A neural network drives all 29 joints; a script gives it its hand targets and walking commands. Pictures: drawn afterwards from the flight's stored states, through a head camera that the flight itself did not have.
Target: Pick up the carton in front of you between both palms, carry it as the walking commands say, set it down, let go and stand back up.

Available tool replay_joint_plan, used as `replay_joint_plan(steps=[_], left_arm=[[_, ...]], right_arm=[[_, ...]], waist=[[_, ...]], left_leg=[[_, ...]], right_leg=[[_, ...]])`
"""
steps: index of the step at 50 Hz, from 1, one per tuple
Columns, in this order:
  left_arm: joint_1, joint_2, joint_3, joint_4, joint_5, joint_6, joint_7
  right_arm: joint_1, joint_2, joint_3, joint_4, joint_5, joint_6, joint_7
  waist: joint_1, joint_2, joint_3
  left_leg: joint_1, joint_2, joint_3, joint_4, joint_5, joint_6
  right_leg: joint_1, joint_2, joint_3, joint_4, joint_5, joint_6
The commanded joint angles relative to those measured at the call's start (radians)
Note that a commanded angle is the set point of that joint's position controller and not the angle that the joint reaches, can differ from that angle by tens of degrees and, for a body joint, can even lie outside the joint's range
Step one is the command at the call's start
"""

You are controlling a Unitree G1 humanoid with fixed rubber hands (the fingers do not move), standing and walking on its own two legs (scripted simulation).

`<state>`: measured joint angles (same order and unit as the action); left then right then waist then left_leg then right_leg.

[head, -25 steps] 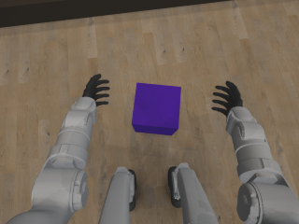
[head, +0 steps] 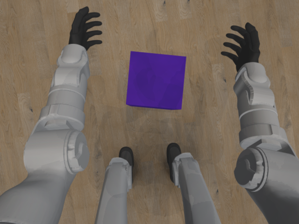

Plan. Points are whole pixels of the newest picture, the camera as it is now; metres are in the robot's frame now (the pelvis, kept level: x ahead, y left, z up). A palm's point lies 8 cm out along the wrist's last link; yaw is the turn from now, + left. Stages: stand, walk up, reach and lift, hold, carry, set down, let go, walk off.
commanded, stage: reach and lift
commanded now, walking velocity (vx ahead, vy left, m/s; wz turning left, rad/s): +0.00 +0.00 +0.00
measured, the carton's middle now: (154, 85) +0.49 -0.04 -0.51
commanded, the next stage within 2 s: none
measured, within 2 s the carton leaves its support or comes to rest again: leaves its support in 1.56 s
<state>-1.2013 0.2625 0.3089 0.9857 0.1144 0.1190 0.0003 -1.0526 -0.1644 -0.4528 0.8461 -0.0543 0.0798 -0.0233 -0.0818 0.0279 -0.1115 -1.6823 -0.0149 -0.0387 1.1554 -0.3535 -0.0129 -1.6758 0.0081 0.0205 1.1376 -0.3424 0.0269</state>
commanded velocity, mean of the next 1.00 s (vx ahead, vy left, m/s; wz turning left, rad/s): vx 0.00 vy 0.00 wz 0.00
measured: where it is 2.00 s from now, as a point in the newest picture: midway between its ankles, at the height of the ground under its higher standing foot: (151, 172)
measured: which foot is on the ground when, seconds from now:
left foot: down 0.00-1.00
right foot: down 0.00-1.00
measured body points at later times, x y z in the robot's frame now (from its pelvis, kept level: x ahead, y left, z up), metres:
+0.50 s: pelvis -0.06 +0.00 -0.21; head +0.31 +0.00 +0.05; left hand +0.53 +0.15 -0.38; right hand +0.47 -0.23 -0.38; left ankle +0.05 +0.12 -0.60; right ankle +0.06 -0.13 -0.60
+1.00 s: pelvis -0.05 +0.00 -0.27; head +0.32 +0.00 -0.02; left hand +0.53 +0.13 -0.45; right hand +0.48 -0.22 -0.45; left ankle +0.05 +0.12 -0.60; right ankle +0.06 -0.13 -0.60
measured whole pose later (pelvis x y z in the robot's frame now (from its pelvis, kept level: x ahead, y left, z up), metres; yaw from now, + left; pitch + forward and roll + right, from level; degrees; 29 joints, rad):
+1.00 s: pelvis -0.05 +0.00 -0.27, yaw -1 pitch +39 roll -2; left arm -1.52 0.40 -0.02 1.18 -0.21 0.06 0.10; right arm -1.42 -0.31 -0.17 1.13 0.23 0.02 -0.13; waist -0.07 0.00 0.34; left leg -2.28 -0.04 -0.06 2.22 -0.61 -0.04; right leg -2.28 0.03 0.01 2.19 -0.58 0.04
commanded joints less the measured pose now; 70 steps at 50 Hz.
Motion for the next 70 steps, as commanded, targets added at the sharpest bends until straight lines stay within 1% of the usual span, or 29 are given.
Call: replay_joint_plan(steps=[1, 3, 6, 11, 13, 15, 20, 24, 26, 31, 33, 34, 36, 40, 42, 44, 46, 49, 53, 55, 59, 61, 62, 63, 64, 66, 68, 69, 70], left_arm=[[-0.15, 0.042, 0.019, -0.07, 0.02, -0.028, 0.007], [-0.142, 0.043, 0.014, -0.068, 0.016, -0.032, 0.016], [-0.166, 0.068, -0.017, -0.086, -0.017, -0.041, 0.035], [-0.265, 0.151, -0.119, -0.146, -0.125, -0.044, 0.072], [-0.312, 0.179, -0.161, -0.157, -0.171, -0.037, 0.083], [-0.351, 0.196, -0.19, -0.153, -0.207, -0.027, 0.089], [-0.475, 0.233, -0.24, -0.088, -0.271, -0.008, 0.096], [-0.555, 0.257, -0.259, 0.005, -0.293, -0.006, 0.098], [-0.575, 0.264, -0.263, 0.055, -0.297, -0.012, 0.095], [-0.609, 0.274, -0.276, 0.136, -0.304, -0.044, 0.086], [-0.631, 0.283, -0.286, 0.132, -0.313, -0.058, 0.087], [-0.646, 0.291, -0.294, 0.12, -0.314, -0.066, 0.089], [-0.673, 0.286, -0.304, 0.092, -0.316, -0.074, 0.094], [-0.671, 0.269, -0.337, 0.056, -0.342, -0.08, 0.094], [-0.645, 0.258, -0.345, 0.053, -0.349, -0.079, 0.096], [-0.606, 0.247, -0.341, 0.065, -0.345, -0.077, 0.1], [-0.567, 0.232, -0.328, 0.101, -0.334, -0.074, 0.101], [-0.544, 0.218, -0.308, 0.13, -0.316, -0.076, 0.098], [-0.577, 0.225, -0.298, 0.119, -0.306, -0.083, 0.099], [-0.604, 0.211, -0.314, 0.11, -0.313, -0.083, 0.1], [-0.671, 0.117, -0.364, 0.108, -0.336, -0.08, 0.096], [-0.687, 0.09, -0.35, 0.12, -0.313, -0.076, 0.097], [-0.688, 0.091, -0.33, 0.126, -0.289, -0.074, 0.1], [-0.747, -0.084, -0.391, 0.091, -0.312, -0.068, 0.072], [-0.792, -0.219, -0.417, 0.109, -0.307, -0.064, 0.04], [-0.864, -0.536, -0.447, 0.109, -0.28, -0.04, -0.04], [-0.845, -0.728, -0.399, 0.089, -0.234, -0.011, -0.106], [-0.825, -0.752, -0.366, 0.09, -0.201, -0.004, -0.115], [-0.808, -0.813, -0.353, 0.067, -0.195, 0.008, -0.139]], right_arm=[[-0.12, -0.075, -0.024, -0.061, -0.022, -0.03, 0.003], [-0.118, -0.075, -0.023, -0.048, -0.02, -0.032, -0.002], [-0.145, -0.097, -0.005, -0.048, 0.004, -0.037, -0.017], [-0.23, -0.175, 0.086, -0.084, 0.112, -0.04, -0.056], [-0.267, -0.205, 0.127, -0.091, 0.157, -0.032, -0.07], [-0.306, -0.225, 0.164, -0.082, 0.197, -0.021, -0.081], [-0.441, -0.262, 0.202, -0.028, 0.246, 0.0, -0.098], [-0.533, -0.28, 0.217, 0.053, 0.257, 0.004, -0.106], [-0.561, -0.283, 0.223, 0.102, 0.256, -0.001, -0.106], [-0.608, -0.29, 0.237, 0.191, 0.253, -0.031, -0.099], [-0.633, -0.299, 0.247, 0.196, 0.26, -0.046, -0.1], [-0.654, -0.306, 0.241, 0.178, 0.262, -0.053, -0.102], [-0.667, -0.317, 0.245, 0.172, 0.276, -0.063, -0.103], [-0.638, -0.312, 0.261, 0.188, 0.286, -0.074, -0.109], [-0.613, -0.298, 0.272, 0.187, 0.294, -0.075, -0.111], [-0.586, -0.28, 0.283, 0.183, 0.301, -0.074, -0.113], [-0.566, -0.266, 0.284, 0.199, 0.299, -0.071, -0.112], [-0.561, -0.253, 0.275, 0.211, 0.281, -0.073, -0.107], [-0.59, -0.253, 0.266, 0.196, 0.27, -0.076, -0.108], [-0.615, -0.24, 0.278, 0.184, 0.277, -0.075, -0.108], [-0.682, -0.161, 0.319, 0.18, 0.296, -0.07, -0.103], [-0.697, -0.142, 0.304, 0.195, 0.27, -0.066, -0.103], [-0.695, -0.144, 0.284, 0.204, 0.244, -0.063, -0.106], [-0.762, 0.019, 0.34, 0.168, 0.259, -0.059, -0.08], [-0.832, 0.151, 0.366, 0.172, 0.25, -0.054, -0.047], [-0.952, 0.452, 0.413, 0.142, 0.219, -0.022, 0.039], [-1.001, 0.63, 0.416, 0.106, 0.187, 0.021, 0.116], [-0.973, 0.656, 0.396, 0.112, 0.162, 0.031, 0.131], [-0.989, 0.711, 0.401, 0.071, 0.158, 0.045, 0.158]], waist=[[-0.021, 0.051, -0.857], [-0.021, 0.049, -0.852], [-0.021, 0.053, -0.894], [-0.024, 0.068, -1.073], [-0.027, 0.078, -1.118], [-0.027, 0.08, -1.116], [-0.032, 0.076, -1.029], [-0.031, 0.062, -0.931], [-0.03, 0.054, -0.872], [-0.027, 0.038, -0.769], [-0.026, 0.037, -0.784], [-0.035, 0.045, -0.789], [-0.032, 0.075, -0.795], [-0.05, 0.08, -0.817], [-0.048, 0.083, -0.847], [-0.036, 0.079, -0.868], [-0.027, 0.066, -0.818], [-0.024, 0.046, -0.74], [-0.026, 0.04, -0.723], [-0.027, 0.045, -0.726], [-0.03, 0.055, -0.715], [-0.034, 0.06, -0.7], [-0.036, 0.062, -0.692], [-0.038, 0.06, -0.696], [-0.038, 0.063, -0.68], [-0.037, 0.071, -0.636], [-0.025, 0.073, -0.591], [-0.024, 0.061, -0.562], [-0.026, 0.062, -0.561]], left_leg=[[0.479, -0.05, 0.013, 0.096, 0.464, -0.02], [0.388, -0.055, 0.02, 0.165, 0.421, -0.023], [0.304, -0.061, 0.029, 0.271, 0.388, -0.027], [0.291, -0.063, 0.047, 0.457, 0.365, -0.032], [0.297, -0.061, 0.055, 0.517, 0.331, -0.032], [0.267, -0.056, 0.067, 0.563, 0.268, -0.033], [0.195, -0.036, 0.064, 0.651, 0.096, -0.027], [0.126, -0.02, 0.061, 0.708, -0.009, -0.022], [0.086, -0.014, 0.057, 0.735, -0.036, -0.02], [0.007, -0.006, 0.045, 0.808, -0.019, -0.021], [0.01, -0.005, 0.045, 0.839, 0.019, -0.021], [0.026, -0.003, 0.039, 0.851, 0.027, -0.019], [0.025, -0.008, 0.046, 0.877, 0.066, -0.024], [0.051, -0.017, 0.044, 0.913, 0.142, -0.026], [0.081, -0.021, 0.045, 0.921, 0.172, -0.026], [0.094, -0.025, 0.049, 0.921, 0.189, -0.026], [0.053, -0.027, 0.05, 0.913, 0.166, -0.025], [-0.019, -0.027, 0.048, 0.901, 0.122, -0.023], [-0.036, -0.028, 0.047, 0.895, 0.093, -0.018], [-0.025, -0.03, 0.048, 0.89, 0.079, -0.016], [0.002, -0.04, 0.048, 0.88, 0.047, -0.014], [0.008, -0.045, 0.047, 0.875, 0.029, -0.017], [0.011, -0.048, 0.045, 0.872, 0.021, -0.019], [0.019, -0.062, 0.043, 0.869, 0.024, -0.013], [0.007, -0.069, 0.05, 0.875, 0.024, -0.015], [-0.027, -0.092, 0.055, 0.885, 0.014, -0.012], [-0.071, -0.111, 0.07, 0.894, -0.001, -0.001], [-0.092, -0.111, 0.075, 0.899, -0.003, -0.004], [-0.095, -0.12, 0.078, 0.896, 0.002, 0.005]], right_leg=[[0.284, 0.055, -0.073, 0.074, 0.45, 0.045], [0.232, 0.058, -0.072, 0.146, 0.42, 0.048], [0.19, 0.06, -0.071, 0.251, 0.403, 0.05], [0.191, 0.058, -0.08, 0.431, 0.4, 0.057], [0.172, 0.056, -0.089, 0.491, 0.367, 0.057], [0.154, 0.051, -0.093, 0.535, 0.313, 0.054], [0.067, 0.03, -0.105, 0.633, 0.128, 0.049], [0.022, 0.013, -0.102, 0.692, 0.029, 0.045], [0.0, 0.006, -0.098, 0.721, 0.006, 0.043], [-0.022, -0.001, -0.08, 0.797, 0.035, 0.041], [-0.005, 0.0, -0.075, 0.827, 0.076, 0.041], [-0.029, 0.003, -0.076, 0.836, 0.089, 0.041], [-0.021, 0.007, -0.071, 0.855, 0.126, 0.032], [0.015, 0.015, -0.075, 0.891, 0.206, 0.028], [0.029, 0.019, -0.079, 0.898, 0.23, 0.028], [0.042, 0.022, -0.082, 0.899, 0.242, 0.03], [0.026, 0.023, -0.08, 0.895, 0.221, 0.031], [-0.005, 0.023, -0.075, 0.89, 0.185, 0.033], [-0.016, 0.025, -0.073, 0.884, 0.162, 0.032], [-0.017, 0.026, -0.075, 0.879, 0.148, 0.031], [-0.012, 0.035, -0.078, 0.869, 0.112, 0.027], [-0.008, 0.04, -0.081, 0.866, 0.093, 0.027], [-0.007, 0.042, -0.083, 0.865, 0.084, 0.027], [0.005, 0.054, -0.081, 0.862, 0.087, 0.018], [-0.01, 0.067, -0.087, 0.868, 0.085, 0.016], [-0.028, 0.086, -0.091, 0.881, 0.062, 0.014], [-0.064, 0.096, -0.104, 0.897, 0.035, 0.01], [-0.09, 0.095, -0.107, 0.903, 0.035, 0.016], [-0.087, 0.101, -0.11, 0.903, 0.039, 0.01]])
